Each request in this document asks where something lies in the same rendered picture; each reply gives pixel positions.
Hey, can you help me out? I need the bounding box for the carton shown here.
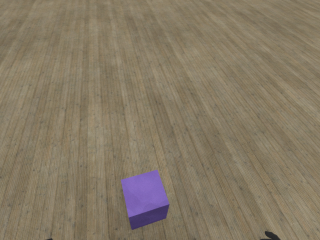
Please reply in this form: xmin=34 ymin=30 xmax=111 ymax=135
xmin=121 ymin=170 xmax=170 ymax=230

